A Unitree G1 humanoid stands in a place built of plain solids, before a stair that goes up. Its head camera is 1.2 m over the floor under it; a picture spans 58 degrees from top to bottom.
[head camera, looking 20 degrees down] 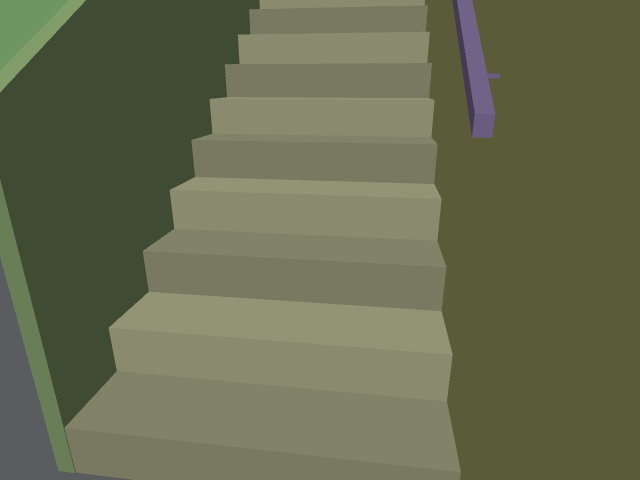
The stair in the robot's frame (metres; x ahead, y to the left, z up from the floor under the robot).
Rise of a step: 0.19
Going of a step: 0.29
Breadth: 1.20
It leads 8 degrees to the right of straight ahead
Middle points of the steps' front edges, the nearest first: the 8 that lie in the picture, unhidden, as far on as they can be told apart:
0.99 0.20 0.19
1.27 0.17 0.37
1.55 0.13 0.56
1.84 0.09 0.74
2.12 0.05 0.93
2.40 0.01 1.12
2.69 -0.03 1.30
2.97 -0.07 1.49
